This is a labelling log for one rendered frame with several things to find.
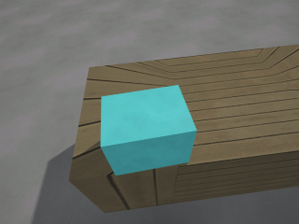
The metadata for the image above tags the pedestal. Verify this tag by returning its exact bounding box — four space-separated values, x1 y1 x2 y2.
68 44 299 213

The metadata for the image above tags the carton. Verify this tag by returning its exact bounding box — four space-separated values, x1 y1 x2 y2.
100 85 197 175

